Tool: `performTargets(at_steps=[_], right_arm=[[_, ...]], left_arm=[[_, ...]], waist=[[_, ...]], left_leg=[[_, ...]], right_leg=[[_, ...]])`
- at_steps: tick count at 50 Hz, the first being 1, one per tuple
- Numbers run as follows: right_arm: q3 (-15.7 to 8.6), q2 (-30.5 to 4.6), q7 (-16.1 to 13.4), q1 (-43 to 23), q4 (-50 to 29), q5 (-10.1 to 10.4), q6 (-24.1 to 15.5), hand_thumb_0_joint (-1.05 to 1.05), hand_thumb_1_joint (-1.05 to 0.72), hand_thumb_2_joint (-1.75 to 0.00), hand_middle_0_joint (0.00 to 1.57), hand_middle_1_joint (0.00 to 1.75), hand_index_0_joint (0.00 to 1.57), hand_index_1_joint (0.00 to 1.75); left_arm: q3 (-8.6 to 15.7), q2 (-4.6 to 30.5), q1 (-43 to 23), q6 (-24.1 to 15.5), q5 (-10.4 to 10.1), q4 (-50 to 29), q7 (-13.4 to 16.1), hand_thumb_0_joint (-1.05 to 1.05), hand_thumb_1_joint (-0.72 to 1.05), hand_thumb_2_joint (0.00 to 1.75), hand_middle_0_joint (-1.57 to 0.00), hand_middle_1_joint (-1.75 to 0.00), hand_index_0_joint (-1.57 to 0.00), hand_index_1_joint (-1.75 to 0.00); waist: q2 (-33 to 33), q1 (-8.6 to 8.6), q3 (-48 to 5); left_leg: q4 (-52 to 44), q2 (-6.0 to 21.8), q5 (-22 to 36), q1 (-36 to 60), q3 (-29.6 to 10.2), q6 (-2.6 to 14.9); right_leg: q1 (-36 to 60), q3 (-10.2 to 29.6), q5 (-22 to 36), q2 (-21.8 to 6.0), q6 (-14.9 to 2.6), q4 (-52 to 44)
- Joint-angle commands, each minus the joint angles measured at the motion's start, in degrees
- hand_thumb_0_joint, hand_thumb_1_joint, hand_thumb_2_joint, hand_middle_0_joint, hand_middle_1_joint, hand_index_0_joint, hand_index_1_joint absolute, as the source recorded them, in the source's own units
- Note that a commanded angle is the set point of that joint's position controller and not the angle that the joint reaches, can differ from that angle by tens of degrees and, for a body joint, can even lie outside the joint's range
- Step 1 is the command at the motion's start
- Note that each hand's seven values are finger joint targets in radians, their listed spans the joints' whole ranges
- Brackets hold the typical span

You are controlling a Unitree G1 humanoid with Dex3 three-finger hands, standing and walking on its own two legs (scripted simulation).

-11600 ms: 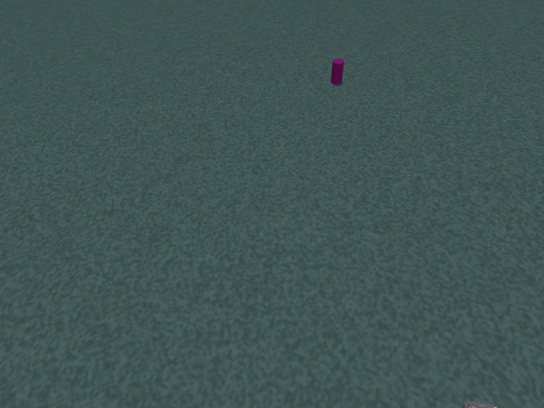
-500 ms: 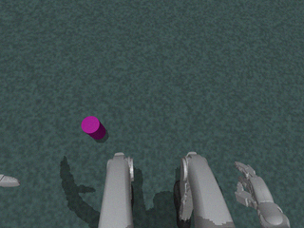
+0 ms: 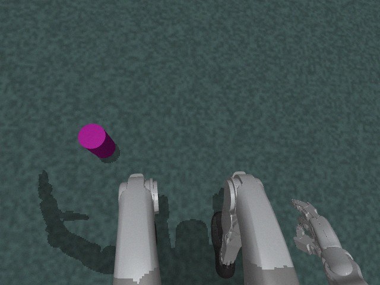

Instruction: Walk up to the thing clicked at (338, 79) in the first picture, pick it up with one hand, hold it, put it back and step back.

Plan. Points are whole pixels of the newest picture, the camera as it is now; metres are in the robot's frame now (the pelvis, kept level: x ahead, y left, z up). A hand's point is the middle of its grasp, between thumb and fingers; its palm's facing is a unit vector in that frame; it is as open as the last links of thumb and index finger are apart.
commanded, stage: go down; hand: left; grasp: from the side
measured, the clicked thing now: (98, 142) +0.44 +0.30 -0.36
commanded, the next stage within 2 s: approach in 0.92 s
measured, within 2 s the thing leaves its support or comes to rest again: neither
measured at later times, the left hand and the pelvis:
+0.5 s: hand out of the picture +0.32 +0.45 -0.04, palm faces +0.33 -0.94 -0.11, open 17.5 cm; pelvis -0.01 +0.00 -0.04, yaw -1 degrees
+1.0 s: hand out of the picture +0.32 +0.47 -0.05, palm faces +0.34 -0.94 -0.09, open 17.6 cm; pelvis -0.01 +0.01 -0.06, yaw -2 degrees
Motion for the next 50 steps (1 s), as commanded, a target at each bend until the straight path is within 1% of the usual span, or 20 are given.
performTargets(at_steps=[1, 2, 3, 5, 10, 12, 17, 19, 21, 23, 25, 26, 32, 34, 35, 36, 40, 41, 44, 50], right_arm=[[-4.7, -13.3, -1.2, 6.2, -3.2, 0.0, -1.6, 0.0, -0.92, -0.91, 0.2, 0.3, 0.2, 0.3], [-4.7, -13.3, -1.2, 6.2, -3.2, 0.0, -1.6, 0.0, -0.92, -0.91, 0.2, 0.3, 0.2, 0.3], [-4.4, -13.2, -1.3, 6.2, -2.9, -0.1, -1.6, 0.0, -0.92, -0.91, 0.2, 0.3, 0.2, 0.3], [-4.2, -13.3, -1.2, 6.3, -2.9, -0.3, -1.6, 0.0, -0.92, -0.91, 0.2, 0.3, 0.2, 0.3], [-4.1, -14.2, -1.3, 6.1, -2.8, -0.3, -1.3, 0.0, -0.92, -0.91, 0.2, 0.3, 0.2, 0.3], [-3.9, -14.2, -1.3, 5.9, -2.9, -0.2, -1.2, 0.0, -0.92, -0.91, 0.2, 0.3, 0.2, 0.3], [-3.5, -13.9, -1.2, 5.6, -3.4, -0.2, -1.2, 0.0, -0.93, -0.91, 0.2, 0.3, 0.2, 0.3], [-3.6, -14.2, -1.1, 5.6, -3.2, -0.2, -1.1, 0.0, -0.93, -0.91, 0.2, 0.3, 0.2, 0.3], [-3.2, -14.0, -1.0, 5.9, -3.1, -0.4, -1.3, 0.0, -0.93, -0.91, 0.2, 0.3, 0.2, 0.3], [-3.2, -14.1, -1.0, 6.0, -2.9, -0.4, -1.2, 0.0, -0.92, -0.91, 0.2, 0.3, 0.2, 0.3], [-3.0, -14.1, -0.9, 6.2, -3.0, -0.6, -1.3, 0.0, -0.92, -0.91, 0.2, 0.3, 0.2, 0.3], [-3.1, -14.2, -0.8, 6.7, -2.8, -0.7, -1.3, 0.0, -0.93, -0.91, 0.2, 0.3, 0.2, 0.3], [-3.0, -15.0, -0.8, 6.3, -2.9, -0.7, -1.1, 0.0, -0.92, -0.91, 0.2, 0.3, 0.2, 0.3], [-2.8, -14.7, -0.7, 6.5, -2.8, -0.8, -0.9, 0.0, -0.93, -0.91, 0.2, 0.3, 0.2, 0.3], [-2.9, -15.1, -0.7, 5.8, -2.9, -0.7, -1.0, 0.0, -0.93, -0.91, 0.2, 0.3, 0.2, 0.3], [-2.8, -15.1, -0.7, 6.3, -3.0, -0.7, -1.0, 0.0, -0.93, -0.91, 0.2, 0.3, 0.2, 0.3], [-2.7, -15.1, -0.7, 6.3, -3.0, -0.6, -0.9, 0.0, -0.93, -0.91, 0.2, 0.3, 0.2, 0.3], [-2.7, -15.1, -0.7, 5.6, -3.1, -0.6, -1.0, 0.0, -0.93, -0.91, 0.2, 0.3, 0.2, 0.3], [-2.5, -15.6, -0.6, 6.0, -2.8, -0.6, -0.8, 0.0, -0.93, -0.91, 0.2, 0.3, 0.2, 0.3], [-2.3, -15.6, -0.5, 5.5, -3.1, -0.6, -0.8, 0.0, -0.92, -0.91, 0.2, 0.3, 0.2, 0.3]], left_arm=[[4.4, 24.2, -8.6, -4.0, -2.2, -9.8, -1.3, 0.0, -0.52, 0.05, -0.05, -0.05, -0.04, -0.06], [4.7, 24.5, -8.7, -4.2, -2.4, -10.1, -1.5, 0.0, -0.54, 0.05, -0.05, -0.05, -0.04, -0.06], [4.3, 24.0, -9.2, -4.3, -2.4, -8.8, -1.8, 0.0, -0.54, 0.06, -0.05, -0.06, -0.04, -0.06], [4.9, 25.1, -9.1, -4.3, -2.5, -8.8, -2.0, 0.0, -0.55, 0.06, -0.05, -0.05, -0.04, -0.06], [5.9, 27.3, -11.0, -4.0, -2.3, -9.4, -2.4, 0.0, -0.53, 0.06, -0.04, -0.05, -0.04, -0.06], [6.9, 28.6, -10.3, -3.9, -2.5, -9.7, -2.4, 0.0, -0.54, 0.07, -0.04, -0.06, -0.04, -0.07], [7.3, 29.1, -10.3, -3.4, -2.9, -8.2, -2.6, 0.0, -0.54, 0.08, -0.04, -0.05, -0.03, -0.07], [6.9, 28.1, -10.2, -3.4, -3.1, -7.1, -3.0, 0.0, -0.53, 0.08, -0.04, -0.06, -0.03, -0.07], [6.9, 28.9, -11.8, -3.5, -3.1, -7.3, -3.3, 0.0, -0.55, 0.08, -0.04, -0.06, -0.03, -0.07], [7.3, 29.5, -11.6, -3.6, -3.2, -6.8, -3.6, 0.0, -0.56, 0.08, -0.04, -0.05, -0.03, -0.07], [6.9, 29.5, -12.7, -3.7, -3.3, -6.2, -3.9, 0.0, -0.56, 0.09, -0.04, -0.06, -0.03, -0.07], [7.7, 30.0, -12.6, -3.8, -3.3, -6.6, -3.9, 0.0, -0.58, 0.09, -0.04, -0.06, -0.03, -0.08], [8.2, 31.9, -13.8, -4.0, -2.7, -5.9, -4.1, 0.0, -0.54, 0.09, -0.04, -0.06, -0.03, -0.07], [8.3, 32.3, -13.6, -3.9, -2.8, -6.3, -4.2, 0.0, -0.57, 0.08, -0.04, -0.05, -0.03, -0.07], [8.4, 33.1, -13.6, -4.0, -2.5, -7.2, -4.2, 0.0, -0.56, 0.08, -0.04, -0.06, -0.03, -0.07], [8.7, 33.5, -14.1, -3.9, -2.6, -7.2, -4.2, 0.0, -0.55, 0.08, -0.04, -0.06, -0.03, -0.07], [8.5, 32.7, -13.7, -3.8, -3.0, -7.4, -4.4, 0.0, -0.58, 0.08, -0.04, -0.06, -0.03, -0.08], [8.4, 33.0, -13.1, -3.7, -3.1, -6.5, -4.5, 0.0, -0.57, 0.08, -0.05, -0.05, -0.03, -0.07], [8.4, 31.4, -11.8, -3.7, -3.4, -5.0, -4.8, 0.0, -0.57, 0.08, -0.05, -0.06, -0.03, -0.07], [8.4, 32.2, -13.3, -4.4, -3.7, -5.8, -4.9, 0.0, -0.55, 0.08, -0.04, -0.05, -0.03, -0.06]], waist=[[15.1, 2.21, -33.1], [14.2, 2.44, -33.5], [14.1, 1.63, -32.5], [13.3, 2.37, -34.5], [16.3, 2.89, -34.1], [15.8, 3.77, -34.6], [13.6, 3.11, -33.3], [14.1, 2.78, -32.9], [13.5, 2.21, -33.2], [13.5, 2.66, -32.6], [12.3, 1.95, -32.6], [12.2, 2.3, -34.5], [14.4, 2.18, -32.8], [13.8, 2.61, -33.5], [15.8, 3.08, -33.0], [16.0, 2.63, -33.4], [15.4, 2.48, -33.4], [16.0, 2.94, -33.0], [16.4, 2.17, -31.4], [15.6, 1.79, -30.3]], left_leg=[[-15.7, 0.2, 10.2, 27.9, 1.2, 1.57], [-15.1, 0.2, 9.6, 27.7, 1.4, 1.7], [-14.7, 0.2, 9.3, 26.6, 1.3, 1.67], [-13.5, -0.1, 11.2, 26.2, 1.9, 1.75], [-14.3, 0.3, 8.0, 26.7, 0.4, 1.28], [-13.7, 0.1, 7.9, 26.2, 0.8, 1.41], [-12.0, -0.2, 7.5, 22.6, 1.6, 1.76], [-11.2, -0.3, 8.5, 22.5, 1.8, 1.75], [-9.8, -0.3, 9.3, 21.4, 2.3, 1.9], [-9.4, -0.3, 9.5, 20.7, 2.6, 1.89], [-8.5, -0.3, 8.9, 19.2, 3.0, 2.16], [-7.8, -0.4, 10.3, 20.5, 3.2, 2.17], [-8.8, -0.2, 7.1, 20.5, 2.0, 1.82], [-8.0, -0.3, 7.7, 20.1, 2.7, 1.87], [-8.9, -0.1, 6.8, 20.8, 2.1, 1.74], [-8.8, -0.2, 6.8, 20.6, 2.2, 1.71], [-8.1, -0.3, 7.5, 20.7, 2.2, 1.76], [-8.0, -0.2, 7.1, 20.6, 2.2, 1.71], [-8.0, -0.1, 9.3, 21.7, 1.0, 1.4], [-7.6, -0.1, 6.1, 19.2, 1.2, 1.75]], right_leg=[[10.9, -0.5, 9.2, 1.7, -3.05, -9.3], [11.0, -0.5, 8.8, 1.7, -2.89, -9.6], [11.0, -0.7, 8.7, 1.7, -2.9, -9.0], [12.2, -0.5, 9.8, 1.7, -2.83, -8.8], [8.8, -1.3, 8.3, 1.5, -2.95, -6.0], [8.7, -1.2, 8.0, 1.6, -2.9, -5.8], [8.6, -1.1, 7.2, 1.7, -2.85, -5.6], [8.1, -1.1, 8.0, 1.7, -2.92, -5.0], [8.9, -1.0, 8.4, 1.7, -2.87, -4.9], [8.9, -1.0, 8.6, 1.8, -2.88, -4.5], [9.8, -0.8, 8.2, 1.8, -2.73, -4.9], [10.3, -0.7, 9.2, 1.9, -2.66, -4.9], [7.2, -1.6, 7.0, 1.9, -2.89, -3.1], [8.0, -1.4, 7.3, 2.0, -2.73, -3.5], [6.1, -1.6, 6.8, 1.9, -2.93, -2.5], [6.8, -1.6, 6.8, 1.9, -2.9, -2.8], [6.2, -1.7, 7.4, 1.9, -2.84, -2.6], [5.5, -1.6, 6.9, 2.0, -2.92, -2.3], [3.8, -2.5, 8.6, 1.8, -3.01, -0.8], [4.3, -2.5, 6.5, 1.9, -2.76, -1.1]])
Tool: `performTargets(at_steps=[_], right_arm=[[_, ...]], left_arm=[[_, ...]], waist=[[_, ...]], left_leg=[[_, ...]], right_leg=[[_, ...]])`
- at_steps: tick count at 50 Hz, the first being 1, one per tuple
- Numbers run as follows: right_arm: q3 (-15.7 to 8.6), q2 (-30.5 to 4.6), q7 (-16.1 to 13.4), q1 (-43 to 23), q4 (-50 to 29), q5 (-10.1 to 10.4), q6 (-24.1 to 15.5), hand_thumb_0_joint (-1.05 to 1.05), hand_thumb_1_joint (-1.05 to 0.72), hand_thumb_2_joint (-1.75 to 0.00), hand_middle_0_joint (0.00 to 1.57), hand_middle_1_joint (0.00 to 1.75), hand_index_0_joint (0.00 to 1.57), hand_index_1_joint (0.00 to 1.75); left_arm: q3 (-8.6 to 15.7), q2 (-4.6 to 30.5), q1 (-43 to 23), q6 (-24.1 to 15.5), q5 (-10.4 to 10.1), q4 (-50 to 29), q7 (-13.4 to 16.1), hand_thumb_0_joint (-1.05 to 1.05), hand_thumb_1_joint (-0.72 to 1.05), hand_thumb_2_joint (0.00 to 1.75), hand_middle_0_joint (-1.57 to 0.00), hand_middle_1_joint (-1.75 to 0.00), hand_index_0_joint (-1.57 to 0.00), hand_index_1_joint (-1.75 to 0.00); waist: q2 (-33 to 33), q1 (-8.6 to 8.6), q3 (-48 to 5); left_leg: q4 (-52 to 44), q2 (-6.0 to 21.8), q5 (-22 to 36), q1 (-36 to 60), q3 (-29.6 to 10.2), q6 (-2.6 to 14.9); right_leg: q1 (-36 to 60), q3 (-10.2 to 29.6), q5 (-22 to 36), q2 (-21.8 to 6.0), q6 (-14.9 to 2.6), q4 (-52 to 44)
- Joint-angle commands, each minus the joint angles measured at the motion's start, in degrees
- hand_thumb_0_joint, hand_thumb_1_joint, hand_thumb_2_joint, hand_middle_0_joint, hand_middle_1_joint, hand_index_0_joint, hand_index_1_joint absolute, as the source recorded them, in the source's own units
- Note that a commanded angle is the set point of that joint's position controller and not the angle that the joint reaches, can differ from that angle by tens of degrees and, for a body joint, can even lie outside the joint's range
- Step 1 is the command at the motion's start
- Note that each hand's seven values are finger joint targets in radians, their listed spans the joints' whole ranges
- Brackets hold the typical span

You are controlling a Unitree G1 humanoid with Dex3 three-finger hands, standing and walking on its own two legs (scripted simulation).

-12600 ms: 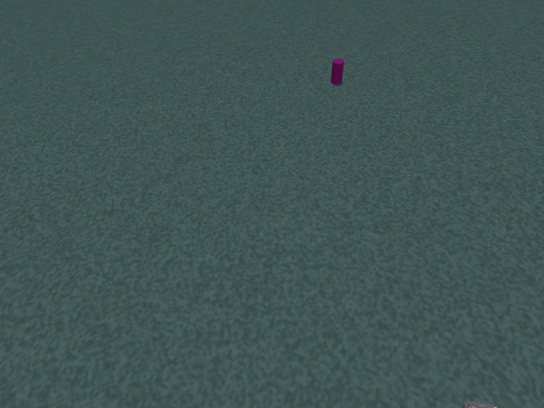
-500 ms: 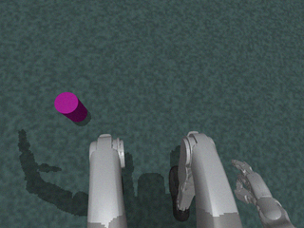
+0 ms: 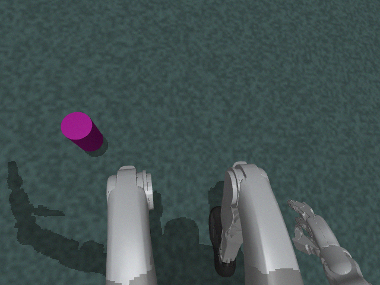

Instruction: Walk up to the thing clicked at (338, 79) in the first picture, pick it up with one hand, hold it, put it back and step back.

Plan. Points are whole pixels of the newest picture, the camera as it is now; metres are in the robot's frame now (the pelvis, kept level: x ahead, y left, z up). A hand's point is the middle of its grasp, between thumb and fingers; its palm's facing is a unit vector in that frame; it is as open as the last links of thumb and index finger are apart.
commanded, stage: approach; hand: left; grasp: from the side
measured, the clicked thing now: (84, 133) +0.45 +0.30 -0.30
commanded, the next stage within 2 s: close in in 0.58 s
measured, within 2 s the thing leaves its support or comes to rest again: neither
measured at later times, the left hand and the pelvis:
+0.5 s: hand out of the picture +0.36 +0.43 -0.16, palm faces +0.37 -0.93 +0.04, open 17.7 cm; pelvis +0.00 +0.00 -0.06, yaw -4 degrees
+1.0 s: hand (67, 150) +0.39 +0.33 -0.26, palm faces +0.38 -0.93 +0.02, open 17.6 cm; pelvis -0.02 +0.01 -0.10, yaw -8 degrees
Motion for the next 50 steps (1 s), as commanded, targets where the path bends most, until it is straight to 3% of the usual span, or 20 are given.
performTargets(at_steps=[1, 3, 6, 8, 12, 15, 20, 22, 24, 27, 32, 35, 36, 37, 39, 40, 44, 46, 47, 50], right_arm=[[-4.9, -14.2, -1.1, 6.3, -3.0, 0.3, -1.2, 0.0, -0.94, -0.91, 0.2, 0.3, 0.2, 0.3], [-4.5, -14.4, -1.1, 5.8, -3.0, 0.1, -1.0, 0.0, -0.92, -0.91, 0.2, 0.3, 0.2, 0.3], [-4.0, -14.2, -1.0, 4.7, -2.8, -0.2, -1.4, 0.0, -0.92, -0.91, 0.2, 0.3, 0.2, 0.3], [-3.1, -14.4, -0.9, 4.2, -2.8, -0.7, -1.7, 0.0, -0.92, -0.91, 0.2, 0.3, 0.2, 0.3], [-1.7, -14.6, -0.6, 2.8, -3.1, -2.0, -2.1, 0.0, -0.91, -0.91, 0.2, 0.3, 0.2, 0.3], [-0.5, -15.3, -0.2, 1.7, -2.9, -3.2, -2.0, 0.0, -0.91, -0.9, 0.2, 0.3, 0.2, 0.3], [2.0, -16.9, 0.5, -0.7, -3.5, -5.5, -0.2, 0.0, -0.91, -0.9, 0.2, 0.3, 0.2, 0.3], [3.3, -17.6, 0.9, -2.2, -3.7, -6.9, 0.6, 0.0, -0.91, -0.9, 0.2, 0.3, 0.2, 0.3], [4.3, -18.3, 1.3, -2.8, -3.8, -8.3, 1.7, 0.0, -0.92, -0.91, 0.2, 0.3, 0.2, 0.3], [5.6, -18.7, 1.7, -4.2, -3.4, -10.1, 3.3, 0.0, -0.92, -0.91, 0.2, 0.3, 0.2, 0.3], [6.6, -19.6, 2.3, -6.7, -4.0, -11.7, 4.8, 0.0, -0.94, -0.91, 0.2, 0.3, 0.2, 0.3], [7.4, -20.0, 3.2, -7.6, -4.9, -12.0, 5.4, 0.0, -0.93, -0.91, 0.2, 0.3, 0.2, 0.3], [7.7, -20.1, 3.5, -8.4, -5.1, -12.3, 5.6, 0.0, -0.94, -0.91, 0.2, 0.3, 0.2, 0.3], [8.2, -20.3, 3.9, -8.3, -5.3, -12.6, 5.9, 0.0, -0.94, -0.91, 0.2, 0.3, 0.2, 0.3], [8.9, -20.5, 4.7, -9.2, -5.6, -13.0, 6.3, 0.0, -0.94, -0.91, 0.2, 0.3, 0.2, 0.3], [9.4, -20.7, 5.1, -9.4, -5.8, -13.2, 6.6, 0.0, -0.94, -0.91, 0.2, 0.3, 0.2, 0.3], [10.8, -20.7, 6.4, -11.1, -6.5, -14.2, 7.8, 0.0, -0.94, -0.91, 0.2, 0.3, 0.2, 0.3], [10.8, -21.0, 6.7, -10.9, -5.8, -14.7, 8.3, 0.0, -0.93, -0.9, 0.2, 0.3, 0.2, 0.3], [11.1, -21.0, 6.8, -11.2, -6.4, -15.0, 8.6, 0.0, -0.93, -0.91, 0.2, 0.3, 0.2, 0.3], [11.0, -21.2, 7.0, -11.2, -6.1, -15.4, 8.8, 0.0, -0.93, -0.9, 0.2, 0.3, 0.2, 0.3]], left_arm=[[4.4, 25.7, -7.7, -4.3, -2.5, -11.4, -0.2, 0.0, -0.56, 0.14, -0.06, -0.08, -0.02, -0.12], [5.3, 27.0, -7.6, -4.8, -2.6, -10.4, -0.4, 0.0, -0.61, 0.02, -0.09, -0.07, -0.06, -0.09], [3.9, 22.8, -8.6, -6.5, -3.9, -5.8, -0.8, 0.0, -0.61, 0.04, -0.08, -0.07, -0.06, -0.1], [3.7, 22.1, -9.8, -8.6, -5.0, -3.0, -1.1, 0.0, -0.61, 0.02, -0.09, -0.07, -0.06, -0.09], [1.0, 19.3, -11.3, -12.6, -6.1, 2.8, -1.7, 0.0, -0.61, 0.02, -0.09, -0.07, -0.07, -0.09], [-0.5, 18.4, -11.7, -15.1, -5.9, 6.3, -1.3, 0.0, -0.61, 0.03, -0.09, -0.06, -0.06, -0.08], [2.3, 26.5, -13.9, -20.2, -3.6, 6.0, 1.2, 0.0, -0.61, 0.03, -0.08, -0.07, -0.06, -0.09], [4.3, 29.7, -13.2, -22.8, -2.6, 4.5, 2.3, 0.0, -0.61, 0.04, -0.08, -0.07, -0.06, -0.09], [4.7, 30.3, -13.1, -25.2, -1.9, 3.8, 3.3, 0.0, -0.61, 0.03, -0.09, -0.08, -0.07, -0.1], [3.6, 27.3, -12.7, -27.4, -1.5, 5.4, 4.9, 0.0, -0.61, 0.05, -0.09, -0.1, -0.07, -0.11], [-5.3, 15.5, -10.9, -29.2, -1.0, 9.4, 7.3, 0.0, -0.61, 0.06, -0.08, -0.13, -0.07, -0.14], [-7.9, 11.4, -10.9, -30.7, -1.3, 11.0, 10.5, 0.0, -0.61, 0.01, -0.08, -0.12, -0.09, -0.12], [-7.7, 11.3, -10.3, -31.6, -1.6, 10.9, 11.8, 0.0, -0.61, 0.01, -0.08, -0.11, -0.09, -0.11], [-7.8, 11.0, -11.5, -32.8, -1.7, 10.1, 13.3, 0.0, -0.61, 0.01, -0.08, -0.11, -0.09, -0.1], [-5.8, 12.0, -10.2, -35.1, -1.9, 10.0, 16.7, 0.0, -0.61, 0.01, -0.08, -0.11, -0.09, -0.1], [-5.6, 11.9, -11.1, -36.4, -1.7, 9.4, 18.5, 0.0, -0.61, 0.03, -0.08, -0.11, -0.08, -0.11], [-5.5, 12.0, -10.4, -40.2, 1.2, 8.9, 24.3, 0.0, -0.61, 0.05, -0.08, -0.11, -0.08, -0.11], [-4.7, 14.9, -9.2, -41.1, 3.1, 8.6, 26.1, 0.0, -0.61, 0.06, -0.07, -0.12, -0.08, -0.11], [-6.6, 12.7, -10.0, -41.6, 3.5, 7.7, 26.5, 0.0, -0.61, 0.05, -0.07, -0.11, -0.08, -0.1], [-10.1, 9.6, -10.3, -41.6, 4.2, 8.3, 27.1, 0.0, -0.61, 0.05, -0.07, -0.11, -0.08, -0.1]], waist=[[16.5, 2.94, -34.4], [17.5, 2.93, -33.3], [13.2, 0.69, -29.2], [12.4, -0.14, -27.3], [9.5, -1.98, -26.2], [10.6, -2.26, -25.9], [15.3, -1.46, -27.3], [19.0, -0.97, -29.0], [22.1, -1.6, -30.6], [25.3, -3.37, -28.7], [25.0, -6.87, -21.8], [20.5, -8.53, -19.1], [19.6, -8.14, -18.9], [18.5, -9.12, -19.4], [17.5, -7.79, -18.8], [18.0, -8.39, -18.6], [20.2, -8.66, -15.3], [21.8, -8.14, -14.4], [22.1, -9.41, -14.4], [22.9, -10.9, -12.5]], left_leg=[[-18.2, 0.4, 6.7, 29.5, 2.2, 0.87], [-18.0, 0.4, 6.3, 29.0, 2.1, 0.83], [-16.0, 0.4, 3.5, 25.0, 1.8, 1.24], [-14.2, 0.4, 3.5, 23.1, 1.9, 1.23], [-10.4, 0.5, 3.1, 19.5, 2.5, 1.39], [-8.3, 0.9, 4.1, 20.3, 2.3, 1.02], [-6.4, 1.7, 6.0, 22.6, 1.0, 0.09], [-5.4, 2.1, 10.0, 26.0, 0.7, -0.55], [-4.0, 2.5, 14.3, 29.3, 0.0, -1.06], [-3.3, 3.1, 16.0, 31.0, -1.2, -1.71], [-2.2, 3.4, 10.8, 27.3, -2.6, -2.03], [-0.7, 3.2, 8.0, 23.6, -3.6, -1.74], [0.2, 3.2, 8.2, 23.2, -3.7, -1.66], [1.2, 3.1, 8.4, 22.7, -3.9, -1.49], [1.9, 3.0, 8.4, 21.1, -4.3, -1.42], [2.0, 3.0, 9.5, 21.7, -4.6, -1.67], [1.5, 3.0, 7.2, 20.6, -5.1, -2.01], [1.8, 3.0, 5.6, 19.5, -4.4, -1.78], [1.7, 3.0, 5.2, 19.8, -4.7, -1.96], [1.7, 3.1, 2.7, 18.8, -4.7, -1.75]], right_leg=[[11.8, -2.2, 6.9, 1.7, -3.68, -10.6], [11.2, -2.3, 6.4, 1.7, -3.67, -10.1], [8.9, -2.7, 4.3, 2.0, -3.43, -10.0], [8.6, -3.0, 4.3, 2.2, -3.35, -9.1], [10.0, -3.5, 3.9, 2.9, -3.08, -8.8], [9.6, -4.1, 5.0, 3.2, -3.13, -7.0], [9.4, -5.6, 6.0, 3.7, -3.38, -3.0], [10.4, -6.0, 8.9, 3.8, -3.37, -1.1], [10.8, -6.7, 11.6, 4.0, -3.26, 0.6], [9.2, -7.9, 12.4, 4.2, -3.24, 2.0], [6.6, -10.0, 11.0, 4.4, -3.22, 3.2], [6.8, -11.3, 10.2, 4.5, -2.81, 3.5], [7.5, -11.4, 10.6, 4.7, -2.71, 3.7], [8.8, -11.8, 11.0, 4.8, -2.36, 3.6], [10.1, -12.2, 11.1, 5.0, -2.29, 4.4], [10.7, -12.5, 11.9, 4.9, -2.05, 4.8], [10.9, -13.1, 10.6, 5.1, -2.03, 5.2], [11.1, -12.8, 10.1, 5.4, -2.24, 5.1], [11.1, -13.2, 10.1, 5.4, -2.1, 5.0], [10.2, -13.3, 9.7, 5.5, -2.14, 4.6]])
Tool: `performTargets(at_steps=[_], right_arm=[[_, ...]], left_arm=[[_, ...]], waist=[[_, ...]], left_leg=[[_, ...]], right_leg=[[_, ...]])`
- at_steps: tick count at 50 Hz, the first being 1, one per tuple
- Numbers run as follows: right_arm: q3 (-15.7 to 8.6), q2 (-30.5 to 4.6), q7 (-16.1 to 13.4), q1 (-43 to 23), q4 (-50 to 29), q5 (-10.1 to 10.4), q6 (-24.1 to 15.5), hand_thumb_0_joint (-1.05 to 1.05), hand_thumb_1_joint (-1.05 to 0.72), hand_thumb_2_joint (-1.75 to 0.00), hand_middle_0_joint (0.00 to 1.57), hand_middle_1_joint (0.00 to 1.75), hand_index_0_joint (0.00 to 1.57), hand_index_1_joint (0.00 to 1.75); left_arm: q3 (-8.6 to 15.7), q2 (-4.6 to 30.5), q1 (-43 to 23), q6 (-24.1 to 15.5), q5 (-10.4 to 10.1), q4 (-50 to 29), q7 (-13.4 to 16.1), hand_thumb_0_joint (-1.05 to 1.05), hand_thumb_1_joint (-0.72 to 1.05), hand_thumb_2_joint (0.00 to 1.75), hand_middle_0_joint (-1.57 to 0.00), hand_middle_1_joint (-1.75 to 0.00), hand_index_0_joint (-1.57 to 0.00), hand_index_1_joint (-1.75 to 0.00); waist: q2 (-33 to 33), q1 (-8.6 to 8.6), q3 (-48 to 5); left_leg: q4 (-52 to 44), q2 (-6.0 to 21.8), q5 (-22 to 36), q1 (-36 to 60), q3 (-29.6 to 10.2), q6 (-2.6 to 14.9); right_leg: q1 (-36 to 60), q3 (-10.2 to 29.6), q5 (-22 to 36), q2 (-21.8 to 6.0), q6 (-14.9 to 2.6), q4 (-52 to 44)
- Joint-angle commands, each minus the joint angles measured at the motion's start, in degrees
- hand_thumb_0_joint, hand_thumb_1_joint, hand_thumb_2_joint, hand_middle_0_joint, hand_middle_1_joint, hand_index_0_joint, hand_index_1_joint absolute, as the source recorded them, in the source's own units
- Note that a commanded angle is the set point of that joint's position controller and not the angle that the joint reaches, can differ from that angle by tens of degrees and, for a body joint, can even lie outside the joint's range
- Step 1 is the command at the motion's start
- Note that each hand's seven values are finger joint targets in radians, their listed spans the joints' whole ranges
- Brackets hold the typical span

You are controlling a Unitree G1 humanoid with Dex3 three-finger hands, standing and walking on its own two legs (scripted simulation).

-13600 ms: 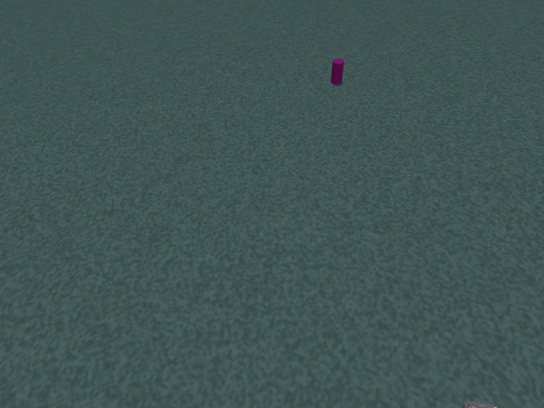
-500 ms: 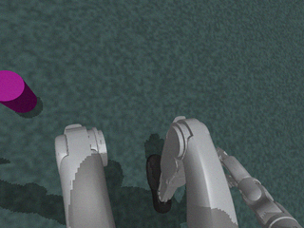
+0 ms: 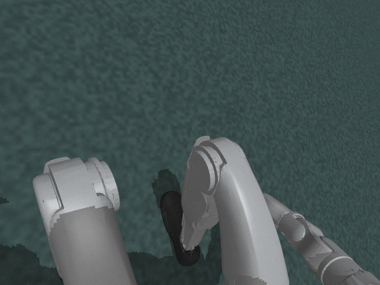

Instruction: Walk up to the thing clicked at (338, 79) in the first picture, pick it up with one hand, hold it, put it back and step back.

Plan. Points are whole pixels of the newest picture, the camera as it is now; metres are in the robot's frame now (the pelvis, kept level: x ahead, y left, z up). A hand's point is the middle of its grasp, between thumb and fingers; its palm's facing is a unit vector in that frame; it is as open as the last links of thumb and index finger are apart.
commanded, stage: close in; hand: left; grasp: from the side
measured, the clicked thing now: out of the picture +0.42 +0.35 -0.20
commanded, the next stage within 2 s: rest palm in 0.48 s
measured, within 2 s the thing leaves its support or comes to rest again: leaves its support in 1.76 s
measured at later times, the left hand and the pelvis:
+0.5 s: hand out of the picture +0.37 +0.35 -0.18, palm faces +0.50 -0.87 +0.00, open 17.3 cm; pelvis +0.00 +0.01 -0.01, yaw -1 degrees
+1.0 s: hand out of the picture +0.39 +0.34 -0.18, palm faces +0.51 -0.86 -0.01, open 12.7 cm; pelvis +0.00 +0.01 +0.00, yaw -2 degrees
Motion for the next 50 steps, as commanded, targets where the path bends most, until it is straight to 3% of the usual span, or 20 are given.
performTargets(at_steps=[1, 6, 9, 10, 13, 16, 17, 19, 25, 27, 29, 34, 36, 38, 41, 45, 48, 50], right_arm=[[-6.9, -20.9, -0.8, 1.0, -1.3, -0.8, 1.0, 0.0, -0.94, -0.91, 0.2, 0.3, 0.2, 0.3], [-6.7, -21.0, -0.3, 0.6, -2.2, -0.8, 1.1, 0.0, -0.93, -0.9, 0.2, 0.3, 0.2, 0.3], [-6.2, -21.2, 0.0, 0.3, -2.5, -0.6, 1.0, 0.0, -0.93, -0.9, 0.2, 0.3, 0.2, 0.3], [-6.0, -21.2, 0.0, -0.2, -2.6, -0.7, 1.1, 0.0, -0.92, -0.9, 0.2, 0.3, 0.2, 0.3], [-5.1, -21.2, 0.3, -0.6, -3.1, -0.9, 1.9, 0.0, -0.91, -0.9, 0.2, 0.3, 0.2, 0.3], [-4.4, -20.9, 0.2, -0.6, -3.1, -1.7, 2.5, 0.0, -0.91, -0.9, 0.2, 0.3, 0.2, 0.3], [-4.3, -21.0, 0.3, -0.9, -3.2, -1.8, 2.7, 0.0, -0.91, -0.9, 0.2, 0.3, 0.2, 0.3], [-4.3, -21.0, 0.5, -0.8, -3.2, -2.3, 3.1, 0.0, -0.91, -0.9, 0.2, 0.3, 0.2, 0.3], [-4.7, -21.2, 0.8, -0.9, -3.1, -2.7, 3.6, 0.0, -0.91, -0.91, 0.2, 0.3, 0.2, 0.3], [-4.8, -21.3, 0.8, -0.7, -2.8, -2.5, 3.5, 0.0, -0.91, -0.91, 0.2, 0.3, 0.2, 0.3], [-4.5, -21.2, 1.0, -1.0, -3.1, -2.2, 3.5, 0.0, -0.92, -0.9, 0.2, 0.3, 0.2, 0.3], [-3.5, -20.8, 1.1, -0.6, -2.8, -2.5, 3.6, 0.0, -0.89, -0.9, 0.2, 0.3, 0.2, 0.3], [-3.1, -20.6, 1.1, -1.2, -3.1, -2.5, 4.0, 0.0, -0.89, -0.9, 0.2, 0.3, 0.2, 0.3], [-2.8, -20.7, 1.0, -1.3, -3.5, -2.8, 4.4, 0.0, -0.88, -0.9, 0.2, 0.3, 0.2, 0.3], [-2.7, -20.9, 1.0, -1.9, -3.9, -3.1, 5.0, 0.0, -0.87, -0.89, 0.2, 0.3, 0.2, 0.3], [-2.6, -20.8, 0.9, -1.6, -4.1, -3.3, 5.4, 0.0, -0.87, -0.89, 0.2, 0.3, 0.2, 0.3], [-2.7, -21.1, 0.9, -1.2, -3.9, -3.1, 5.3, 0.0, -0.87, -0.89, 0.2, 0.3, 0.2, 0.3], [-2.9, -21.3, 0.9, -1.4, -3.8, -2.9, 5.3, 0.0, -0.87, -0.89, 0.2, 0.3, 0.2, 0.3]], left_arm=[[-4.0, 13.8, -8.0, -5.4, 0.0, -8.0, 1.6, 0.0, -0.61, 0.04, -0.07, -0.1, -0.08, -0.09], [-8.3, 7.7, -7.7, -5.8, -2.9, -6.4, 2.0, 0.0, -0.61, 0.04, -0.06, -0.1, -0.08, -0.09], [-9.0, 6.4, -7.5, -6.9, -4.0, -5.3, 3.1, 0.0, -0.6, 0.05, -0.06, -0.09, -0.07, -0.08], [-9.3, 7.0, -8.0, -7.4, -3.8, -4.9, 3.6, 0.0, -0.61, 0.05, -0.06, -0.09, -0.07, -0.08], [-6.8, 11.1, -7.0, -8.8, -3.3, -4.4, 5.3, 0.0, -0.59, 0.09, -0.05, -0.1, -0.06, -0.09], [-5.4, 13.0, -8.0, -10.2, -2.0, -5.3, 7.2, 0.0, -0.53, 0.1, -0.04, -0.08, -0.05, -0.07], [-4.7, 14.5, -8.0, -10.7, -1.5, -6.6, 7.7, 0.0, -0.51, 0.12, -0.04, -0.08, -0.04, -0.07], [-4.3, 13.8, -6.9, -11.0, -0.7, -6.2, 8.6, 0.0, -0.49, 0.13, -0.04, -0.08, -0.04, -0.08], [-9.2, 8.8, -8.3, -10.2, 0.3, -7.0, 9.1, 0.0, -0.49, 0.13, -0.03, -0.08, -0.03, -0.08], [-10.8, 6.7, -9.0, -9.9, -0.3, -7.0, 9.0, 0.0, -0.5, 0.13, -0.03, -0.08, -0.03, -0.08], [-11.3, 6.7, -9.7, -9.9, -1.1, -6.4, 9.2, 0.0, -0.51, 0.14, -0.05, -0.1, -0.05, -0.1], [-9.8, 8.6, -10.3, -10.5, -1.7, -4.5, 11.6, 0.0, -0.38, 0.25, -0.13, -0.16, -0.12, -0.17], [-9.5, 9.8, -10.3, -10.7, -0.7, -3.3, 12.7, 0.0, -0.34, 0.28, -0.14, -0.17, -0.13, -0.18], [-8.5, 11.9, -10.7, -11.1, 0.3, -3.8, 13.6, 0.0, -0.18, 0.37, -0.29, -0.3, -0.28, -0.31], [-7.8, 14.4, -10.5, -11.4, 1.6, -4.9, 14.2, 0.0, -0.06, 0.45, -0.35, -0.36, -0.35, -0.37], [-7.9, 13.7, -10.1, -11.1, 1.8, -6.1, 14.1, 0.0, 0.12, 0.52, -0.43, -0.43, -0.42, -0.44], [-9.4, 10.4, -10.6, -10.1, 1.1, -4.9, 14.1, 0.0, 0.21, 0.58, -0.5, -0.5, -0.5, -0.5], [-10.2, 10.1, -11.6, -9.8, 0.7, -5.4, 13.9, 0.0, 0.25, 0.63, -0.56, -0.56, -0.56, -0.56]], waist=[[34.3, -4.36, -30.4], [27.7, -5.84, -30.5], [26.2, -5.54, -30.3], [26.3, -5.47, -29.6], [28.2, -3.68, -28.6], [30.1, -3.94, -28.2], [31.6, -3.31, -28.0], [33.5, -3.64, -28.0], [33.6, -6.64, -28.6], [31.5, -7.24, -29.1], [29.7, -7.43, -28.9], [27.2, -6.66, -29.8], [27.1, -6.38, -28.3], [29.1, -6.05, -28.5], [31.9, -5.51, -26.9], [33.6, -6.18, -28.9], [31.8, -7.37, -28.7], [31.2, -8.0, -27.9]], left_leg=[[-20.9, 3.8, 2.5, 22.2, 6.6, -1.04], [-19.6, 3.4, 1.0, 20.1, 5.5, -0.28], [-19.8, 3.5, 1.7, 21.0, 3.7, -0.51], [-19.9, 3.6, 1.7, 20.8, 3.5, -0.59], [-20.5, 3.7, 1.2, 20.3, 3.3, -0.85], [-19.7, 3.8, 3.6, 20.6, 3.9, -1.0], [-20.1, 3.9, 3.3, 21.0, 4.2, -1.13], [-20.3, 4.0, 4.5, 22.2, 4.1, -1.42], [-20.2, 4.1, 4.7, 22.9, 3.6, -1.45], [-19.7, 4.1, 5.1, 22.8, 3.2, -1.3], [-18.8, 3.7, 3.3, 20.8, 3.4, -0.74], [-17.4, 3.7, 4.9, 20.2, 3.3, -0.44], [-17.8, 3.9, 4.4, 19.6, 3.1, -0.51], [-18.5, 4.1, 5.2, 20.8, 3.1, -0.85], [-19.5, 4.4, 3.7, 20.7, 3.0, -1.05], [-19.2, 4.6, 5.9, 22.7, 3.2, -1.24], [-19.2, 4.7, 6.4, 23.0, 2.5, -1.24], [-19.2, 4.7, 5.6, 22.6, 2.0, -1.11]], right_leg=[[10.3, -6.1, 5.7, 1.3, -3.97, -9.8], [10.7, -6.8, 5.3, 1.6, -3.39, -10.9], [10.4, -7.4, 5.9, 1.6, -3.26, -9.8], [10.1, -7.4, 5.9, 1.5, -3.29, -9.5], [10.3, -7.4, 5.1, 1.8, -3.58, -8.6], [12.1, -6.9, 6.9, 1.9, -3.57, -8.6], [11.6, -6.8, 6.6, 2.0, -3.76, -8.4], [12.2, -6.9, 7.9, 2.0, -3.76, -8.1], [11.8, -7.5, 9.0, 1.9, -3.65, -8.5], [12.1, -7.6, 9.6, 2.0, -3.45, -8.7], [12.3, -7.7, 8.6, 2.1, -3.25, -9.3], [14.2, -7.7, 9.6, 2.7, -3.15, -9.7], [13.7, -7.8, 8.9, 2.6, -3.26, -9.5], [14.0, -7.8, 9.0, 2.6, -3.43, -9.4], [12.8, -7.9, 7.8, 2.8, -3.7, -8.9], [13.7, -7.8, 9.7, 2.9, -3.73, -8.9], [13.6, -8.3, 10.6, 2.8, -3.41, -9.1], [12.7, -8.4, 10.3, 2.7, -3.32, -9.2]])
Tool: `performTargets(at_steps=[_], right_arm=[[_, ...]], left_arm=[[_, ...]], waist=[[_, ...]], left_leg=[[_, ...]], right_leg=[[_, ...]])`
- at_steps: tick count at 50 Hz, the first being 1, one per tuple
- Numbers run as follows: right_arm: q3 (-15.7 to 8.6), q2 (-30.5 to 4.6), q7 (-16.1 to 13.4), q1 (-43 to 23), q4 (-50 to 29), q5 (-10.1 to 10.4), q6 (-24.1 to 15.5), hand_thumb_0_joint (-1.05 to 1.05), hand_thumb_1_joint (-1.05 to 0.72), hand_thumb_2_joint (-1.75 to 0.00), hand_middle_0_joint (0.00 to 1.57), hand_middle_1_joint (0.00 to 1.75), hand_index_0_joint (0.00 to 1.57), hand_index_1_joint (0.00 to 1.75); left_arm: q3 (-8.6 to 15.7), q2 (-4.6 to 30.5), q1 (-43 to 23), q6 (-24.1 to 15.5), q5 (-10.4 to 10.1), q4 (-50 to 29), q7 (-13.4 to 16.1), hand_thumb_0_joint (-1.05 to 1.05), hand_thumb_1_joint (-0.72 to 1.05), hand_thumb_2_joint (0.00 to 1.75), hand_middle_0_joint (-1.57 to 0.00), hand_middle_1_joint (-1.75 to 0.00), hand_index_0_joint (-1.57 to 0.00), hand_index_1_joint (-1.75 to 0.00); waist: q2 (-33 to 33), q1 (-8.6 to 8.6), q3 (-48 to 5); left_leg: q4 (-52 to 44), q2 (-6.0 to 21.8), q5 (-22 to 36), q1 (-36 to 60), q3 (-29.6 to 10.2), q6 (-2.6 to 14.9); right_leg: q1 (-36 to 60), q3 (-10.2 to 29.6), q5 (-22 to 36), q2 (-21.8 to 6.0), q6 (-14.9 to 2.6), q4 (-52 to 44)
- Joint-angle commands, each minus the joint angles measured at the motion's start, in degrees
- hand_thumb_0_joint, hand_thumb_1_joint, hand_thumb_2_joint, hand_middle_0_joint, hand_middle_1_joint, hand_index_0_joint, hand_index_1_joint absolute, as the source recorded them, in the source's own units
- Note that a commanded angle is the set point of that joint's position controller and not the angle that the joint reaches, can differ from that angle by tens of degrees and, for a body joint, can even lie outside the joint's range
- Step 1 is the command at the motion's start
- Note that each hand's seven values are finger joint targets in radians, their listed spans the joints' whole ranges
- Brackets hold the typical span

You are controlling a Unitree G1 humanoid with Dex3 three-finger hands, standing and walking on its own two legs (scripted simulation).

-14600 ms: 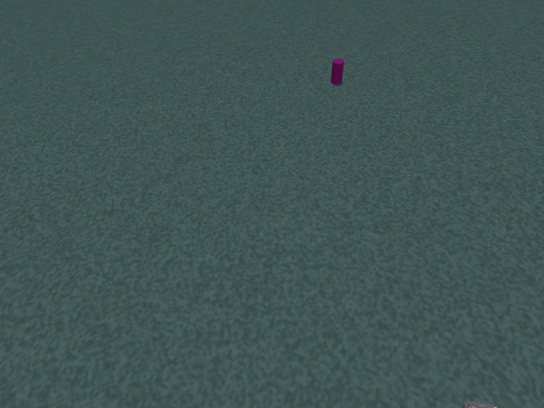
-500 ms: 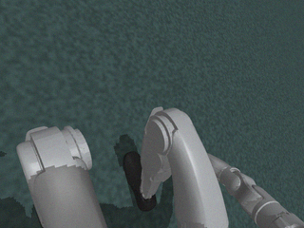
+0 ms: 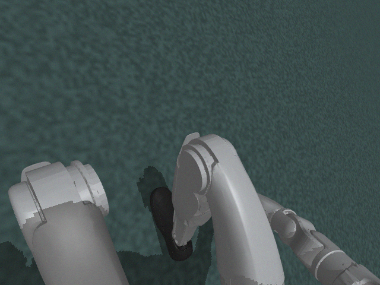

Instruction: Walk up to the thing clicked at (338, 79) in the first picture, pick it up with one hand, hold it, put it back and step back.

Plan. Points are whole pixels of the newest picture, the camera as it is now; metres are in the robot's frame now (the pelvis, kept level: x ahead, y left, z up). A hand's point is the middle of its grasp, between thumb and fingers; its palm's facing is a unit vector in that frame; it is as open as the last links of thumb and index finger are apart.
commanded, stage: close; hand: left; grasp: from the side
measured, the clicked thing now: out of the picture +0.41 +0.36 -0.20
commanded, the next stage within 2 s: settle in 0.30 s
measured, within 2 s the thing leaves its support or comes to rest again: leaves its support in 0.76 s
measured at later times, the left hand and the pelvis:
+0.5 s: hand out of the picture +0.39 +0.36 -0.18, palm faces +0.57 -0.82 -0.02, open 10.4 cm; pelvis +0.00 +0.00 +0.00, yaw +0 degrees
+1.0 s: hand out of the picture +0.37 +0.37 -0.11, palm faces +0.55 -0.83 -0.03, open 10.7 cm; pelvis +0.00 -0.01 +0.02, yaw +2 degrees
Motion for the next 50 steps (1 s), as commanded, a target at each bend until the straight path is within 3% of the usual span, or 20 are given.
performTargets(at_steps=[1, 4, 6, 11, 19, 22, 26, 28, 33, 36, 38, 40, 41, 42, 43, 45, 47, 50], right_arm=[[-7.5, -21.2, -1.3, 1.0, -0.8, 0.2, 0.7, 0.0, -0.86, -0.89, 0.2, 0.3, 0.2, 0.3], [-7.5, -21.3, -1.4, 0.8, -0.7, 0.2, 0.8, 0.0, -0.86, -0.89, 0.2, 0.3, 0.2, 0.3], [-7.3, -21.2, -1.3, 1.0, -0.8, 0.2, 1.0, 0.0, -0.86, -0.89, 0.2, 0.3, 0.2, 0.3], [-7.0, -20.9, -1.4, 0.8, -0.9, 0.1, 1.2, 0.0, -0.87, -0.89, 0.2, 0.3, 0.2, 0.3], [-6.7, -21.0, -1.5, 1.3, -0.7, -0.2, 1.8, 0.0, -0.87, -0.9, 0.2, 0.3, 0.2, 0.3], [-6.7, -20.9, -1.4, 1.3, -0.3, -0.1, 1.9, 0.0, -0.89, -0.9, 0.2, 0.3, 0.2, 0.3], [-7.1, -20.8, -1.5, 1.5, -0.1, -0.1, 2.2, 0.0, -0.89, -0.9, 0.2, 0.3, 0.2, 0.3], [-7.4, -20.9, -1.6, 1.7, -0.3, 0.1, 2.4, 0.0, -0.89, -0.9, 0.2, 0.3, 0.2, 0.3], [-8.7, -20.3, -1.7, 3.0, 0.1, 0.5, 2.5, 0.0, -0.89, -0.9, 0.2, 0.3, 0.2, 0.3], [-9.9, -20.3, -1.7, 3.8, -0.1, 0.7, 2.8, 0.0, -0.9, -0.9, 0.2, 0.3, 0.2, 0.3], [-10.8, -19.5, -1.8, 3.8, -0.8, 1.2, 2.8, 0.0, -0.9, -0.9, 0.2, 0.3, 0.2, 0.3], [-11.8, -19.1, -2.0, 4.4, -1.3, 1.7, 2.6, 0.0, -0.91, -0.9, 0.2, 0.3, 0.2, 0.3], [-12.3, -18.9, -2.1, 4.9, -1.6, 1.8, 2.7, 0.0, -0.91, -0.9, 0.2, 0.3, 0.2, 0.3], [-12.7, -18.3, -2.1, 5.4, -1.3, 2.3, 2.7, 0.0, -0.91, -0.9, 0.2, 0.3, 0.2, 0.3], [-13.5, -18.3, -2.2, 5.7, -1.6, 2.7, 2.4, 0.0, -0.91, -0.9, 0.2, 0.3, 0.2, 0.3], [-14.8, -18.1, -2.2, 6.5, -0.9, 3.4, 2.2, 0.0, -0.91, -0.9, 0.2, 0.3, 0.2, 0.3], [-16.2, -17.8, -2.2, 7.6, -0.7, 4.2, 2.0, 0.0, -0.91, -0.9, 0.2, 0.3, 0.2, 0.3], [-17.8, -17.0, -2.1, 9.0, -0.7, 5.8, 1.8, 0.0, -0.9, -0.9, 0.2, 0.3, 0.2, 0.3]], left_arm=[[-1.9, 9.1, -10.7, -3.5, -0.5, -7.4, -0.5, 0.0, 0.28, 0.64, -0.59, -0.58, -0.58, -0.58], [-2.1, 8.4, -11.0, -3.3, -0.6, -6.6, -0.3, 0.0, 0.41, 0.71, -0.66, -0.65, -0.66, -0.65], [-1.9, 9.8, -11.8, -3.5, -0.4, -7.1, -0.2, 0.0, 0.47, 0.76, -0.71, -0.7, -0.7, -0.7], [-1.9, 10.9, -13.8, -3.5, -0.3, -6.8, -0.1, 0.0, 0.42, 0.94, -0.9, -0.92, -0.9, -0.93], [-2.5, 10.6, -15.1, -3.1, 0.3, -6.9, 0.2, 0.0, 0.41, 1.14, -1.08, -1.16, -1.08, -1.16], [-2.7, 10.3, -14.1, -2.9, 0.1, -6.5, 0.1, 0.0, 0.34, 1.2, -1.08, -1.2, -1.07, -1.23], [-1.5, 12.1, -12.7, -2.2, 0.4, -8.8, -0.4, 0.0, 0.32, 1.24, -1.12, -1.27, -1.11, -1.29], [-2.1, 11.5, -14.0, -2.0, 0.2, -12.0, -0.7, 0.0, 0.32, 1.26, -1.13, -1.29, -1.13, -1.31], [0.9, 13.5, -14.1, -0.4, -0.2, -20.0, -0.1, 0.0, 0.28, 1.28, -1.19, -1.35, -1.19, -1.37], [2.5, 16.1, -15.2, 0.1, 0.4, -26.1, 0.9, 0.0, 0.23, 1.31, -1.23, -1.4, -1.23, -1.42], [1.7, 15.2, -16.1, 1.0, 0.8, -31.4, 1.1, 0.0, 0.22, 1.32, -1.24, -1.42, -1.24, -1.43], [2.9, 16.1, -15.8, 2.3, 0.7, -34.6, 1.4, 0.0, 0.15, 1.31, -1.25, -1.43, -1.25, -1.44], [2.9, 15.6, -15.5, 3.0, 0.7, -35.8, 1.3, 0.0, 0.14, 1.3, -1.23, -1.42, -1.24, -1.43], [1.0, 12.1, -14.5, 4.1, 0.3, -35.6, 0.9, 0.0, 0.15, 1.29, -1.23, -1.41, -1.24, -1.43], [1.8, 12.9, -14.5, 4.9, 0.4, -37.1, 0.8, 0.0, 0.14, 1.3, -1.23, -1.42, -1.24, -1.44], [-0.2, 9.4, -13.5, 6.9, 0.4, -37.2, 0.1, 0.0, 0.14, 1.31, -1.26, -1.44, -1.26, -1.45], [0.2, 9.3, -12.3, 8.6, 0.4, -39.7, -0.3, 0.0, 0.14, 1.3, -1.28, -1.44, -1.29, -1.46], [-3.6, 2.7, -11.5, 11.0, -0.9, -39.4, -2.0, 0.0, 0.16, 1.3, -1.3, -1.46, -1.31, -1.47]], waist=[[32.8, -7.11, -31.1], [32.0, -7.26, -30.7], [31.9, -6.77, -30.6], [31.9, -7.21, -30.1], [33.8, -7.82, -31.5], [33.0, -7.75, -31.9], [34.8, -6.37, -33.6], [35.8, -6.68, -34.7], [39.5, -4.51, -38.7], [42.9, -3.51, -40.8], [43.5, -3.33, -41.8], [44.7, -2.57, -43.3], [45.0, -2.73, -44.1], [43.8, -2.93, -43.5], [44.2, -2.23, -44.1], [44.6, -1.9, -43.8], [44.6, -0.49, -45.6], [41.9, -1.14, -44.7]], left_leg=[[-21.4, 4.1, 6.5, 22.5, 4.4, -2.44], [-21.5, 4.3, 7.1, 23.2, 3.6, -2.58], [-21.5, 4.3, 6.5, 22.6, 3.7, -2.47], [-21.1, 4.2, 4.5, 21.2, 4.5, -2.07], [-21.6, 4.4, 8.1, 24.1, 3.9, -2.7], [-21.2, 4.5, 9.2, 24.4, 4.0, -2.57], [-21.4, 4.4, 9.9, 25.5, 4.6, -2.63], [-21.7, 4.4, 10.4, 25.9, 4.6, -2.73], [-22.4, 4.4, 13.7, 29.2, 5.5, -3.2], [-23.5, 4.2, 13.2, 30.2, 5.9, -3.49], [-24.3, 4.1, 11.9, 30.3, 6.5, -3.4], [-24.7, 3.8, 11.3, 30.4, 7.6, -3.14], [-25.1, 3.8, 11.6, 30.6, 7.8, -3.12], [-25.5, 3.5, 9.9, 29.6, 8.0, -2.93], [-25.7, 3.4, 9.6, 29.1, 8.4, -2.8], [-27.0, 3.4, 9.5, 30.0, 8.4, -3.01], [-27.4, 3.3, 10.2, 30.5, 8.7, -2.96], [-28.3, 2.7, 8.8, 28.2, 8.9, -2.52]], right_leg=[[11.6, -6.6, 9.9, 1.2, -3.91, -8.3], [11.2, -6.8, 10.4, 1.0, -3.73, -8.1], [11.6, -6.5, 9.7, 1.1, -3.84, -8.3], [11.5, -6.2, 8.2, 1.3, -3.85, -9.1], [12.4, -6.4, 10.8, 1.2, -3.87, -8.6], [12.6, -6.4, 11.5, 1.2, -3.81, -8.8], [13.5, -6.0, 11.6, 1.3, -3.92, -8.9], [13.4, -6.0, 12.2, 1.2, -4.0, -8.8], [13.9, -5.2, 13.9, 1.0, -4.35, -8.4], [13.9, -4.7, 13.7, 0.7, -4.68, -8.3], [13.5, -3.9, 12.7, 0.4, -4.87, -9.1], [14.1, -3.0, 12.5, 0.4, -5.09, -9.9], [14.3, -2.7, 12.7, 0.4, -5.14, -10.2], [13.5, -2.6, 11.4, 0.3, -5.18, -10.8], [13.5, -2.2, 11.5, 0.3, -5.28, -11.1], [11.2, -2.2, 11.3, -0.1, -5.34, -11.0], [10.3, -1.8, 11.6, -0.2, -5.49, -10.8], [8.2, -1.7, 10.6, -0.5, -5.54, -11.0]])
